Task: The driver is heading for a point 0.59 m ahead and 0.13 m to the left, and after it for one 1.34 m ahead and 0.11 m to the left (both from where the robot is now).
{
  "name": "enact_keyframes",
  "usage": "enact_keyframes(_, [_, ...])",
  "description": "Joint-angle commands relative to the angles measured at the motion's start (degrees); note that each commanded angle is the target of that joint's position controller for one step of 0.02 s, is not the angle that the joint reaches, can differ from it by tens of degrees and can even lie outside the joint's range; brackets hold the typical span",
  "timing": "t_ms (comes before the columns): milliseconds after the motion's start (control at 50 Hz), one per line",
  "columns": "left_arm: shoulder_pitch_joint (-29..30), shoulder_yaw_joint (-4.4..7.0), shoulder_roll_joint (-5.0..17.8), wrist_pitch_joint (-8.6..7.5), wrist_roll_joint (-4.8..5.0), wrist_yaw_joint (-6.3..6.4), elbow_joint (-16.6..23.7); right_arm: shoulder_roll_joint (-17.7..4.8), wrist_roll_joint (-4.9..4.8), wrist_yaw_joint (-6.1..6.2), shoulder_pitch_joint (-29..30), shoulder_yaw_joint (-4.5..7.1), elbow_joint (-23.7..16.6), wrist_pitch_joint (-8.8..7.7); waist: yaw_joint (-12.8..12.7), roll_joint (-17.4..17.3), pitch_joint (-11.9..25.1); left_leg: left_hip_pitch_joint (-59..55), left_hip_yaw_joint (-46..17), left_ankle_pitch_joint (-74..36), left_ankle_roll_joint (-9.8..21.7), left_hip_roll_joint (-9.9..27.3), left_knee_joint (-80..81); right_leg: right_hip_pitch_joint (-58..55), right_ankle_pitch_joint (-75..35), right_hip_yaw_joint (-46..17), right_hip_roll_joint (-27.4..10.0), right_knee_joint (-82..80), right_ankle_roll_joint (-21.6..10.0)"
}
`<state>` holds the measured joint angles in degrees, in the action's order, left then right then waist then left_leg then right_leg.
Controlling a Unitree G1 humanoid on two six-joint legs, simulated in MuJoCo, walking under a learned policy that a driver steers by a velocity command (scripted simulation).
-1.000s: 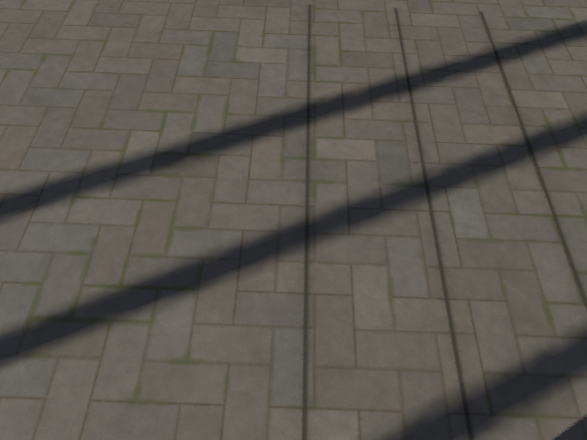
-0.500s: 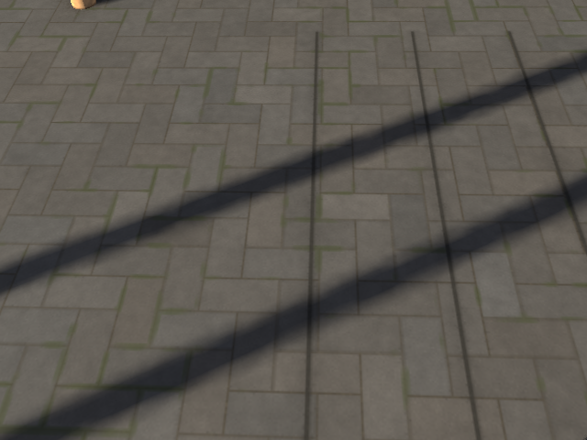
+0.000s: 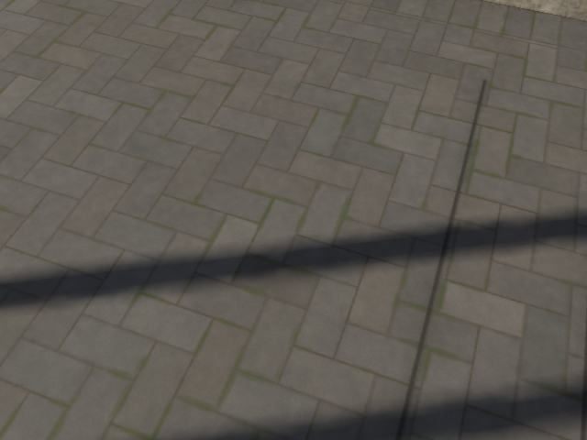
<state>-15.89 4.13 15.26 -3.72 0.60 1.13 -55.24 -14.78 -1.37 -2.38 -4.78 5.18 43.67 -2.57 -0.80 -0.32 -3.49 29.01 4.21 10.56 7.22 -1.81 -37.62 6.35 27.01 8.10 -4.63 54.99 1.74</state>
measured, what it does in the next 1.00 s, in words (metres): walks ahead, turning left: right foot, then left foot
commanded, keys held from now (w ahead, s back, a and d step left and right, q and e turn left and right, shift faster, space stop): w+q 0.78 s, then w+e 0.22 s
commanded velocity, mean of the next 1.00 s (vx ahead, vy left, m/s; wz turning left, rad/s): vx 0.50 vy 0.00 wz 0.49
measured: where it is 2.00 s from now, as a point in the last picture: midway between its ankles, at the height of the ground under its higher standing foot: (208, 212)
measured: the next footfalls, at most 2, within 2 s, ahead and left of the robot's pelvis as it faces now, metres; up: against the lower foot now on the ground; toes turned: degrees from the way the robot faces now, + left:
right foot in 0.44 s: +0.45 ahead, -0.09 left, +0.00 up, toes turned +19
left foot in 0.94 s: +0.58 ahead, +0.28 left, +0.00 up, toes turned +32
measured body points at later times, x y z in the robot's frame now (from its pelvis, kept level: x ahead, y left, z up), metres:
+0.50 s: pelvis +0.29 -0.02 +0.01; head +0.32 -0.01 +0.46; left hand +0.43 +0.28 -0.07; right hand +0.42 -0.28 -0.11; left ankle +0.12 +0.06 -0.66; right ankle +0.41 -0.10 -0.71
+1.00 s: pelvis +0.52 +0.12 +0.01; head +0.55 +0.15 +0.45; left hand +0.37 +0.37 -0.13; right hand +0.84 +0.03 -0.06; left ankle +0.55 +0.26 -0.71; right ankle +0.43 -0.10 -0.66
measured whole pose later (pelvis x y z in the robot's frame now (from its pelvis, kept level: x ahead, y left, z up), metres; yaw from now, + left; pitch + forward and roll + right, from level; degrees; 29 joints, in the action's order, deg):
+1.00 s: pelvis +0.52 +0.12 +0.01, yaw +29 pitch +2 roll -1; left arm -20.3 3.2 17.0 -3.6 1.7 -0.8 -53.4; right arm -14.9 0.3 -1.6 -3.2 2.7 34.5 -3.2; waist -3.8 -0.5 -2.8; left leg 28.2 2.8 8.5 3.1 1.7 -35.2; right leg 7.8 29.5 2.9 -4.3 48.8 0.9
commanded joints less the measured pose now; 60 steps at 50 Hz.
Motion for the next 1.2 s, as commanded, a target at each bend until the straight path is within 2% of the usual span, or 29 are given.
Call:
enact_keyframes(20, [7.03,0.54,7.10,-5.72,2.77,-1.67,9.75,-10.42,1.01,0.77,-17.50,2.81,0.08,-1.05,7.65,-6.01,16.35,-47.39,-41.19,2.17,14.82,19.29,21.23,41.56,0.40,-13.34,2.76,26.96,-3.09])
enact_keyframes(40, [7.22,0.46,6.42,-5.97,1.93,-1.34,9.37,-8.45,0.68,0.62,-13.28,2.22,-0.56,-1.60,4.44,0.03,10.96,-37.85,-33.42,-4.27,12.52,16.49,21.10,39.00,-4.07,-13.27,-0.06,20.67,-3.49])
enact_keyframes(60, [7.11,1.10,7.26,-5.45,0.32,-0.87,8.66,-6.31,0.56,0.76,-9.54,1.53,-1.45,-1.80,2.42,0.75,8.87,-30.57,-27.91,-9.34,10.75,14.20,21.55,34.69,-6.11,-12.99,-1.88,15.33,-3.12])
enact_keyframes(80, [5.87,1.46,7.50,-4.54,-0.12,-0.88,8.54,-5.74,0.99,1.03,-7.68,1.15,-2.43,-1.85,0.65,-0.06,7.75,-25.37,-25.68,-12.30,10.40,12.96,22.76,30.82,-7.64,-13.19,-2.81,12.92,-2.58])
enact_keyframes(160, [8.91,1.15,5.14,-2.35,-1.42,-0.50,10.67,-9.20,0.59,2.44,-9.72,1.86,-2.62,-2.09,-0.05,-0.38,5.09,-17.38,-20.87,-17.87,10.30,10.67,25.37,29.31,-14.21,-11.20,-1.87,0.74,1.08])
enact_keyframes(240, [17.44,0.24,3.38,-2.56,-1.11,-0.93,13.35,-9.61,0.22,3.29,-12.66,2.02,-2.28,-1.46,3.20,-3.39,3.43,-14.58,-17.38,-11.72,6.51,6.68,24.38,26.07,-29.20,-10.41,1.79,-17.32,1.66])
enact_keyframes(320, [21.91,0.30,4.75,-3.24,-0.16,-1.80,15.81,-9.31,-0.10,3.24,-15.82,1.98,-1.24,-1.01,5.09,-5.14,3.21,-17.40,-21.48,-6.88,4.99,8.20,21.08,23.39,-31.86,-11.32,3.84,-24.84,0.69])
enact_keyframes(380, [20.57,0.98,6.99,-4.27,0.01,-2.48,16.25,-9.16,0.04,3.73,-16.03,1.99,-1.44,-0.42,3.77,-6.69,3.78,-22.10,-26.64,-6.82,4.18,10.13,15.88,21.08,-25.41,-12.16,4.39,-27.77,-0.99])
enact_keyframes(420, [12.51,2.08,8.86,-4.98,-0.34,-2.29,14.28,-7.91,0.21,3.82,-14.30,1.48,-2.49,-0.14,-0.70,-7.72,6.99,-21.29,-26.60,-12.09,2.15,7.50,8.89,9.85,-24.23,-10.86,4.66,-30.79,-3.49])
enact_keyframes(440, [4.15,2.94,11.48,-5.24,-1.40,-1.94,13.21,-5.16,0.74,3.55,-13.13,0.38,-3.78,-0.37,-4.72,-4.74,13.92,-15.42,-23.05,-9.91,0.00,4.35,-4.01,-4.26,-23.48,-16.70,-2.30,-28.75,-6.90])
enact_keyframes(460, [-4.46,4.33,16.49,-4.58,-2.36,-1.57,11.73,-1.79,-0.37,3.58,-20.18,-0.62,-5.08,-0.89,-3.79,10.58,23.52,4.21,-15.03,8.16,-4.73,-3.67,-24.32,-26.74,-14.00,-39.46,-16.01,-30.92,-15.85])
enact_keyframes(480, [-4.93,3.62,13.37,-4.05,-0.83,-2.03,11.10,-4.98,-0.97,3.61,-22.08,-0.61,-5.15,-1.13,-3.20,17.66,23.81,14.66,-14.81,23.95,-5.43,-1.59,-34.24,-29.05,-1.70,-54.15,-20.55,-36.43,-17.89])
enact_keyframes(500, [-1.79,2.34,8.64,-3.57,-0.25,-1.83,12.29,-9.69,-1.05,3.53,-17.72,0.57,-4.92,-0.82,-4.20,10.61,15.34,18.26,-15.14,19.38,-5.73,1.59,-38.52,-21.92,3.38,-47.01,-18.46,-37.72,-15.32])
enact_keyframes(520, [1.35,1.72,7.03,-2.91,-0.56,-1.60,12.92,-10.23,-0.41,3.55,-13.54,0.77,-5.72,-0.42,-3.84,6.04,9.91,17.40,-12.63,14.87,-5.89,3.78,-38.50,-13.91,-1.13,-38.52,-16.14,-38.41,-13.15])
enact_keyframes(560, [5.19,0.81,4.92,-2.50,-1.32,-1.46,12.52,-8.51,0.26,3.13,-11.00,1.02,-6.86,0.01,-1.02,5.51,4.06,13.25,-11.97,9.78,-5.63,7.22,-33.42,-1.94,-11.21,-27.79,-11.91,-41.60,-11.73])
enact_keyframes(620, [5.32,1.24,5.95,-3.18,-0.97,-1.54,11.34,-5.29,-0.32,2.71,-11.31,0.41,-7.83,1.01,0.22,6.28,2.90,11.23,-10.32,6.80,-6.06,9.00,-29.19,2.37,-18.87,-19.03,-10.55,-45.46,-12.48])
enact_keyframes(760, [3.25,2.19,9.52,-2.56,-0.69,-1.03,9.71,-3.74,0.00,1.14,-2.50,-0.57,-10.74,0.49,-2.25,3.82,1.61,11.09,-6.62,-10.94,-6.69,8.54,-9.59,-1.53,-30.34,-4.27,-9.05,-46.32,-11.02])
enact_keyframes(820, [-1.47,2.21,10.54,-1.79,0.20,-1.31,7.85,-2.10,0.05,0.29,3.06,-1.43,-12.68,0.14,-4.52,2.88,-0.27,8.22,-4.38,-10.19,-5.67,6.85,-2.10,-3.39,-29.93,-3.15,-10.08,-46.29,-11.05])
enact_keyframes(880, [-3.04,2.43,12.55,-0.55,1.65,-1.71,6.04,-3.77,0.27,-0.20,4.86,-1.08,-14.12,-0.31,-2.79,4.21,-1.66,6.51,-2.49,-2.03,-3.54,4.94,3.28,-8.36,-38.25,-5.00,-12.56,-43.12,-11.37])
enact_keyframes(900, [-2.63,2.47,13.39,-0.22,1.94,-1.67,5.72,-5.17,0.57,-0.19,2.88,-0.48,-13.77,-0.53,-0.83,5.33,-0.10,2.23,-1.41,-0.03,-2.61,3.47,5.26,-9.35,-47.34,-4.99,-12.52,-39.48,-10.84])
enact_keyframes(940, [-2.28,1.51,12.15,0.02,1.95,-1.46,4.95,-10.15,1.05,0.50,-12.62,2.20,-8.95,-0.72,7.97,5.05,9.73,-23.00,0.00,-6.59,0.05,1.07,9.11,-2.38,-56.25,-1.85,-8.42,-21.00,-7.75])
enact_keyframes(960, [-2.45,-0.26,7.82,-0.49,-0.18,-1.63,6.70,-15.64,1.80,1.77,-23.05,3.69,-7.23,-0.36,11.41,-2.90,19.26,-42.54,-14.72,-11.87,3.97,14.30,5.90,12.29,-33.88,-1.13,-4.63,-1.24,-4.93])
enact_keyframes(980, [-8.35,-1.88,2.31,-1.75,0.10,-2.16,7.59,-18.56,2.39,1.91,-21.51,3.30,-7.87,-0.44,5.90,-14.95,27.43,-53.20,-41.08,-4.57,12.18,27.54,13.70,29.70,7.80,-8.10,4.96,16.06,-2.17])
enact_keyframes(1000, [-3.38,0.00,9.35,-2.36,2.22,-2.28,6.94,-13.23,2.27,1.63,-21.17,2.19,-8.05,-0.83,9.17,-7.78,25.14,-49.05,-39.84,-1.49,10.43,26.22,16.85,34.13,6.83,-14.76,2.89,21.24,-2.38])
enact_keyframes(1020, [0.55,0.46,10.03,-2.40,2.98,-2.35,8.80,-10.98,1.82,1.60,-18.31,1.33,-7.18,-1.17,7.94,-7.76,15.76,-42.33,-29.63,-4.10,8.06,23.97,17.63,38.14,2.34,-13.28,0.46,20.87,-2.70])
enact_keyframes(1040, [1.94,0.34,9.04,-2.14,2.10,-2.05,8.69,-8.84,1.49,1.44,-14.73,0.67,-6.80,-1.49,5.76,-4.96,11.51,-34.89,-23.33,-6.51,6.32,21.18,19.23,36.58,-2.53,-12.59,-1.93,17.72,-2.56])
enact_keyframes(1080, [-0.35,0.79,7.88,-0.49,1.36,-1.82,7.57,-5.75,1.83,1.24,-9.42,0.00,-6.63,-2.40,1.67,-6.50,7.34,-24.41,-14.91,-7.80,4.60,17.85,24.13,30.34,-9.10,-13.06,-4.32,14.11,-1.99])
enact_keyframes(1120, [-1.69,0.47,5.22,1.07,1.55,-1.66,7.20,-5.44,2.12,1.43,-7.85,0.23,-5.58,-3.63,-0.13,-5.23,5.81,-20.51,-10.74,-9.63,4.95,17.81,27.92,28.62,-12.16,-12.98,-4.35,12.84,-1.28])
enact_keyframes(1200, [2.87,0.46,4.08,1.82,0.98,-1.62,9.10,-6.30,2.70,2.61,-8.70,0.78,-3.18,-4.16,0.04,-3.39,1.97,-21.24,-2.40,-12.67,3.94,16.94,30.29,33.97,-21.61,-14.39,-3.87,4.36,-0.35])
Keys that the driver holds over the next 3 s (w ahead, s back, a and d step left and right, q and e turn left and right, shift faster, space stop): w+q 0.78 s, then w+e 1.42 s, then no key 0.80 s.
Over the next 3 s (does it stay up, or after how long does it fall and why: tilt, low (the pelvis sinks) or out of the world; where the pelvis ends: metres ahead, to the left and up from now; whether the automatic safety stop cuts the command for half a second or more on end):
stays up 1.37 0.22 0.02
